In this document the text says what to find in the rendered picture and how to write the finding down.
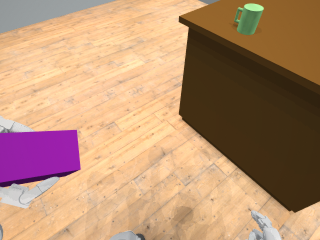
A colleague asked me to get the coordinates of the sponge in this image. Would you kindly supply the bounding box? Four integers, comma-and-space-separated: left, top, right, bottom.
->
0, 130, 81, 187

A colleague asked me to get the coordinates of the robot left hand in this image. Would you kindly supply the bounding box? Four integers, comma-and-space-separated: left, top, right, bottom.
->
0, 115, 60, 209

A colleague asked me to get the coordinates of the robot right hand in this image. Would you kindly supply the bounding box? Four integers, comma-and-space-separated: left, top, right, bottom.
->
246, 210, 282, 240

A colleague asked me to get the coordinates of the table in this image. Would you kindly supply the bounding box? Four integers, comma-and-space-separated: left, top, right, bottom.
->
178, 0, 320, 213

